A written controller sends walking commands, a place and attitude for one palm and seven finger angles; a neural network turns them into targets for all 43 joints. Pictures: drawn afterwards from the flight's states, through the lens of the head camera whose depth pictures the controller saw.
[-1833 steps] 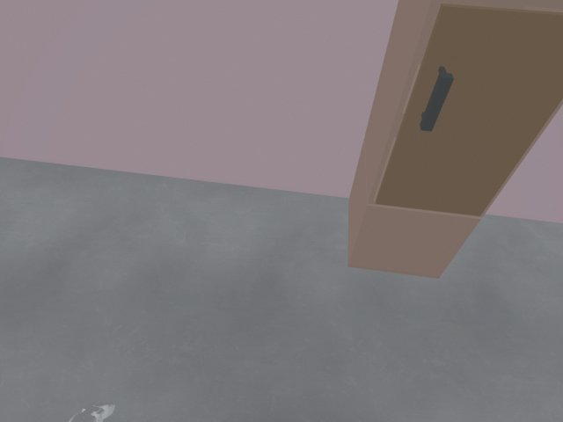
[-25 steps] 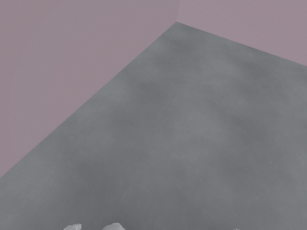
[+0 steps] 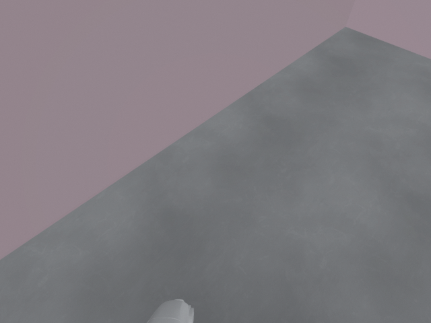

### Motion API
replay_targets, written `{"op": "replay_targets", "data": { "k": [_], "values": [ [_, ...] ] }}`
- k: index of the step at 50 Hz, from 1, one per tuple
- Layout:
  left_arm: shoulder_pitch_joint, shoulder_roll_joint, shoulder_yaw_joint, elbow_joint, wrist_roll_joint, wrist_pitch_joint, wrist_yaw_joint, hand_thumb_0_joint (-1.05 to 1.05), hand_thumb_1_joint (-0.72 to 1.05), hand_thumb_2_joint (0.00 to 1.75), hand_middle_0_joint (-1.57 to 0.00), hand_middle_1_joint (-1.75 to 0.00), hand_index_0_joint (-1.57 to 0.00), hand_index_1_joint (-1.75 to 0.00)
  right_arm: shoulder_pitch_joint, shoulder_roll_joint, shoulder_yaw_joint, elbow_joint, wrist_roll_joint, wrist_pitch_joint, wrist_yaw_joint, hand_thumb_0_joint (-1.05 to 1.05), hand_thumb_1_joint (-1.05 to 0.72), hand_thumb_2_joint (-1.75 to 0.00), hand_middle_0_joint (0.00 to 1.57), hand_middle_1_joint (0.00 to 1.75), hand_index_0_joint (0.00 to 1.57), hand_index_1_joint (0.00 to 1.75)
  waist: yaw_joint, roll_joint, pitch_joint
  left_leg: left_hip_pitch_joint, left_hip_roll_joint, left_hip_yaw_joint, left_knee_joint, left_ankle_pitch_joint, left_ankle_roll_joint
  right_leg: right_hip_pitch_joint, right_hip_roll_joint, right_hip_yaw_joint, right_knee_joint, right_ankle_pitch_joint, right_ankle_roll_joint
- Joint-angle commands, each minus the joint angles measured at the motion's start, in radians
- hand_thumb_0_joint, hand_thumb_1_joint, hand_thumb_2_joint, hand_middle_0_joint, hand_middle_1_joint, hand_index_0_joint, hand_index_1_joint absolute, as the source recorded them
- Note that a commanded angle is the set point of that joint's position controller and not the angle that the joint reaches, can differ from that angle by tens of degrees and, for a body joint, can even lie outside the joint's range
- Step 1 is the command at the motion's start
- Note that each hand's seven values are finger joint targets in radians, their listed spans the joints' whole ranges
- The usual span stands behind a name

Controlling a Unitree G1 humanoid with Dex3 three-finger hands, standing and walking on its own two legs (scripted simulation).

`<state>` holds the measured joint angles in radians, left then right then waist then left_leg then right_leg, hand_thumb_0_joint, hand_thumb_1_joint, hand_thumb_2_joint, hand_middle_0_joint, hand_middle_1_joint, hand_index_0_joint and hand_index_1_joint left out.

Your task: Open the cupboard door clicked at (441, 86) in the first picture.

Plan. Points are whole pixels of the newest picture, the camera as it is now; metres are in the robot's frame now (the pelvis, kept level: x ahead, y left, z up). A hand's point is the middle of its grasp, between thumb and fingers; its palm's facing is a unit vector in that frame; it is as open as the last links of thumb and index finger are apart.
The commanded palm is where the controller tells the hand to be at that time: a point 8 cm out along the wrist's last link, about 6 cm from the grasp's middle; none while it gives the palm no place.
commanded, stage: turn to face it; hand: left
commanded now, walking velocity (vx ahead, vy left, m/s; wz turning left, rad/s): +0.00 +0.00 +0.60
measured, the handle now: out of the picture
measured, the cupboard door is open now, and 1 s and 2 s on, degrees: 54 54 54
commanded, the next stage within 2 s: none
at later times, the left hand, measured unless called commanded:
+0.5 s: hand out of the picture +0.05 +0.22 -0.16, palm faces +0.31 -0.91 -0.29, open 7.4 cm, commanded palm none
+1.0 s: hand out of the picture -0.07 +0.17 -0.19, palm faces +0.61 -0.75 -0.24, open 7.4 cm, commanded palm none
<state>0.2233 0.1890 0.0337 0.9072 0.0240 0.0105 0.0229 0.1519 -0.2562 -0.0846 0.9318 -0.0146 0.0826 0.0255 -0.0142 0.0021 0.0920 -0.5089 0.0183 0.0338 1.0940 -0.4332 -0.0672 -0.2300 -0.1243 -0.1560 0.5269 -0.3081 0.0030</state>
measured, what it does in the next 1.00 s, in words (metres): steps on the spot, turning left: left foot, then right foot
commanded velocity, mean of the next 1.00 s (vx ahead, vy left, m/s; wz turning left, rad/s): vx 0.00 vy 0.00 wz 0.60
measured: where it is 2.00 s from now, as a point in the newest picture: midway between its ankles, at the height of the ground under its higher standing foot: outside the picture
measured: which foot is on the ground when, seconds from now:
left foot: up 0.00-0.16, down 0.18-0.52, up 0.54-0.90, down 0.92-1.00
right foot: down 0.00-0.16, up 0.18-0.50, down 0.52-0.92, up 0.94-1.00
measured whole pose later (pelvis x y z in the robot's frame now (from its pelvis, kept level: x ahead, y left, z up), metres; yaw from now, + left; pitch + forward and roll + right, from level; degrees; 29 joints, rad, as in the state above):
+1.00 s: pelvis +0.01 -0.02 -0.02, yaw +37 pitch +0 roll +1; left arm 0.22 0.25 0.07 0.93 0.02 0.06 0.01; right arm 0.11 -0.22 -0.05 0.90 -0.02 0.03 0.02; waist 0.01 -0.07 0.11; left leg -0.33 0.00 0.07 0.65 -0.32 0.03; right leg -0.39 -0.14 -0.13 0.98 -0.54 0.07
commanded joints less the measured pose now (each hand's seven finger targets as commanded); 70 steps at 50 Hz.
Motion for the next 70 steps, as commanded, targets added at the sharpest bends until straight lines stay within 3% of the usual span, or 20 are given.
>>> {"op": "replay_targets", "data": {
  "k": [1, 6, 7, 8, 10, 14, 24, 25, 26, 28, 32, 40, 44, 45, 46, 47, 52, 64, 67, 70],
  "values": [
    [0.082, 0.218, 0.064, -0.05, 0.005, -0.025, 0.012, 0.0, 0.9, 0.9, -0.2, -0.3, -0.2, -0.3, -0.107, -0.018, 0.009, -0.096, 0.006, -0.036, 0.009, 0.0, -0.9, -0.9, 0.2, 0.3, 0.2, 0.3, 0.064, -0.191, -0.131, -0.007, 0.005, 0.073, -0.256, -0.018, -0.006, 0.236, -0.222, 0.079, -0.072, 0.682, -0.091],
    [0.052, 0.241, 0.08, -0.042, -0.002, -0.022, 0.002, 0.0, 0.9, 0.9, -0.2, -0.3, -0.2, -0.3, -0.025, -0.052, 0.003, -0.086, 0.004, -0.05, 0.002, 0.0, -0.9, -0.9, 0.2, 0.3, 0.2, 0.3, 0.014, -0.186, -0.159, 0.235, -0.018, 0.104, -0.569, 0.153, 0.029, 0.145, -0.229, 0.008, 0.069, 0.65, -0.038],
    [0.034, 0.221, 0.075, -0.05, -0.008, -0.019, -0.001, 0.0, 0.9, 0.9, -0.2, -0.3, -0.2, -0.3, 0.045, -0.099, -0.01, -0.068, -0.001, -0.057, 0.002, 0.0, -0.9, -0.9, 0.2, 0.3, 0.2, 0.3, -0.027, -0.079, -0.202, 0.405, 0.03, 0.041, -0.675, 0.328, 0.051, 0.031, -0.202, -0.022, 0.213, 0.524, 0.005],
    [0.015, 0.154, 0.063, -0.09, -0.018, -0.013, -0.01, 0.0, 0.9, 0.9, -0.2, -0.3, -0.2, -0.3, 0.122, -0.22, -0.041, -0.055, -0.01, -0.067, -0.007, 0.0, -0.9, -0.9, 0.2, 0.3, 0.2, 0.3, -0.073, 0.237, -0.248, 0.591, 0.294, -0.315, -0.696, 0.682, 0.179, -0.259, -0.058, -0.053, 0.442, -0.049, 0.083],
    [-0.091, 0.153, 0.049, -0.142, -0.007, 0.008, -0.001, 0.0, 0.9, 0.9, -0.2, -0.3, -0.2, -0.3, 0.186, -0.265, -0.047, -0.03, -0.009, -0.055, -0.023, 0.0, -0.9, -0.9, 0.2, 0.3, 0.2, 0.3, -0.094, 0.187, -0.222, 0.519, 0.423, -0.372, -0.695, 0.816, 0.322, -0.379, -0.017, 0.13, 0.654, -0.337, 0.078],
    [-0.057, 0.141, 0.061, -0.075, -0.003, 0.024, -0.015, 0.0, 0.9, 0.9, -0.2, -0.3, -0.2, -0.3, -0.011, -0.175, -0.022, -0.085, -0.011, -0.064, -0.038, 0.0, -0.9, -0.9, 0.2, 0.3, 0.2, 0.3, -0.005, 0.191, -0.108, 0.301, 0.227, -0.25, -0.757, 0.478, 0.211, -0.331, 0.006, 0.154, 0.615, -0.114, 0.087],
    [0.027, 0.131, 0.057, -0.074, -0.014, 0.001, -0.012, 0.0, 0.9, 0.9, -0.2, -0.3, -0.2, -0.3, -0.044, -0.179, -0.037, -0.107, -0.008, -0.051, -0.031, 0.0, -0.9, -0.9, 0.2, 0.3, 0.2, 0.3, 0.043, 0.157, -0.149, 0.166, 0.149, -0.305, -0.644, 0.407, 0.177, 0.039, 0.111, 0.094, 0.032, 0.021, 0.074],
    [0.078, 0.172, 0.066, -0.065, -0.009, -0.012, -0.006, 0.0, 0.9, 0.9, -0.2, -0.3, -0.2, -0.3, -0.052, -0.146, -0.034, -0.115, 0.002, -0.052, -0.028, 0.0, -0.9, -0.9, 0.2, 0.3, 0.2, 0.3, 0.073, 0.054, -0.167, 0.072, 0.087, -0.267, -0.551, 0.295, 0.128, 0.176, 0.047, 0.153, -0.134, 0.089, 0.063],
    [0.105, 0.276, 0.088, -0.064, 0.009, -0.024, 0.005, 0.0, 0.9, 0.9, -0.2, -0.3, -0.2, -0.3, -0.027, -0.067, -0.022, -0.132, 0.011, -0.054, -0.022, 0.0, -0.9, -0.9, 0.2, 0.3, 0.2, 0.3, 0.08, -0.281, -0.181, -0.102, -0.067, -0.093, -0.302, -0.006, 0.04, 0.287, -0.235, 0.441, -0.255, 0.141, -0.024],
    [0.045, 0.275, 0.073, -0.085, 0.001, -0.018, 0.012, 0.0, 0.9, 0.9, -0.2, -0.3, -0.2, -0.3, -0.034, -0.094, -0.025, -0.137, 0.001, -0.045, -0.014, 0.0, -0.9, -0.9, 0.2, 0.3, 0.2, 0.3, 0.058, -0.253, -0.134, -0.092, -0.029, -0.11, 0.083, -0.166, 0.037, 0.097, -0.362, 0.451, -0.242, 0.244, -0.158],
    [-0.051, 0.169, 0.045, -0.106, -0.004, -0.023, 0.012, 0.0, 0.9, 0.9, -0.2, -0.3, -0.2, -0.3, -0.01, -0.056, -0.018, -0.075, 0.0, -0.021, 0.004, 0.0, -0.9, -0.9, 0.2, 0.3, 0.2, 0.3, -0.006, -0.216, -0.083, -0.081, 0.009, -0.047, 0.125, 0.02, -0.002, 0.079, -0.184, 0.167, -0.183, 0.439, -0.085],
    [0.066, 0.224, 0.07, -0.06, 0.006, -0.023, 0.012, 0.0, 0.9, 0.9, -0.2, -0.3, -0.2, -0.3, -0.1, -0.023, 0.007, -0.091, 0.006, -0.033, 0.008, 0.0, -0.9, -0.9, 0.2, 0.3, 0.2, 0.3, 0.062, -0.199, -0.122, 0.039, 0.008, 0.067, -0.297, -0.023, 0.002, 0.217, -0.247, 0.078, -0.09, 0.63, -0.108],
    [0.027, 0.23, 0.081, -0.06, -0.003, -0.016, 0.001, 0.0, 0.9, 0.9, -0.2, -0.3, -0.2, -0.3, 0.003, -0.056, -0.001, -0.076, 0.003, -0.048, 0.004, 0.0, -0.9, -0.9, 0.2, 0.3, 0.2, 0.3, -0.002, -0.151, -0.152, 0.283, -0.008, 0.081, -0.585, 0.174, 0.034, 0.083, -0.236, 0.003, 0.053, 0.487, -0.041],
    [0.012, 0.204, 0.077, -0.07, -0.01, -0.009, -0.003, 0.0, 0.9, 0.9, -0.2, -0.3, -0.2, -0.3, 0.073, -0.118, -0.016, -0.057, -0.002, -0.055, 0.001, 0.0, -0.9, -0.9, 0.2, 0.3, 0.2, 0.3, -0.044, -0.013, -0.188, 0.443, 0.069, -0.024, -0.674, 0.321, 0.069, -0.053, -0.189, -0.038, 0.207, 0.313, 0.012],
    [-0.016, 0.129, 0.057, -0.111, -0.018, -0.002, -0.012, 0.0, 0.9, 0.9, -0.2, -0.3, -0.2, -0.3, 0.142, -0.24, -0.048, -0.051, -0.012, -0.06, -0.008, 0.0, -0.9, -0.9, 0.2, 0.3, 0.2, 0.3, -0.085, 0.316, -0.202, 0.555, 0.355, -0.431, -0.731, 0.644, 0.216, -0.343, -0.027, -0.051, 0.452, -0.296, 0.096],
    [-0.107, 0.137, 0.044, -0.142, -0.007, 0.011, -0.005, 0.0, 0.9, 0.9, -0.2, -0.3, -0.2, -0.3, 0.198, -0.263, -0.051, -0.03, -0.007, -0.052, -0.018, 0.0, -0.9, -0.9, 0.2, 0.3, 0.2, 0.3, -0.107, 0.242, -0.188, 0.511, 0.413, -0.458, -0.731, 0.74, 0.296, -0.385, -0.009, 0.084, 0.579, -0.364, 0.082],
    [-0.055, 0.145, 0.061, -0.078, 0.0, 0.021, -0.019, 0.0, 0.9, 0.9, -0.2, -0.3, -0.2, -0.3, 0.014, -0.167, -0.016, -0.082, -0.008, -0.069, -0.041, 0.0, -0.9, -0.9, 0.2, 0.3, 0.2, 0.3, -0.004, 0.174, -0.136, 0.344, 0.221, -0.264, -0.769, 0.482, 0.208, -0.35, 0.006, 0.162, 0.647, -0.083, 0.083],
    [0.028, 0.136, 0.057, -0.076, -0.015, 0.003, -0.008, 0.0, 0.9, 0.9, -0.2, -0.3, -0.2, -0.3, -0.034, -0.167, -0.035, -0.096, -0.006, -0.051, -0.031, 0.0, -0.9, -0.9, 0.2, 0.3, 0.2, 0.3, 0.048, 0.146, -0.137, 0.125, 0.133, -0.342, -0.66, 0.345, 0.176, 0.08, 0.107, 0.112, -0.009, 0.036, 0.066],
    [0.07, 0.306, 0.084, -0.083, 0.003, -0.015, 0.013, 0.0, 0.9, 0.9, -0.2, -0.3, -0.2, -0.3, -0.04, -0.095, -0.031, -0.131, 0.004, -0.049, -0.018, 0.0, -0.9, -0.9, 0.2, 0.3, 0.2, 0.3, 0.083, -0.31, -0.15, -0.103, -0.068, -0.084, -0.059, -0.188, 0.03, 0.149, -0.399, 0.54, -0.285, 0.151, -0.14],
    [-0.063, 0.188, 0.051, -0.107, -0.006, -0.018, 0.013, 0.0, 0.9, 0.9, -0.2, -0.3, -0.2, -0.3, -0.01, -0.081, -0.03, -0.074, -0.006, -0.028, -0.005, 0.0, -0.9, -0.9, 0.2, 0.3, 0.2, 0.3, 0.0, -0.221, -0.069, -0.108, 0.001, -0.087, 0.163, -0.016, 0.013, 0.06, -0.225, 0.294, -0.218, 0.279, -0.111]
  ]
}}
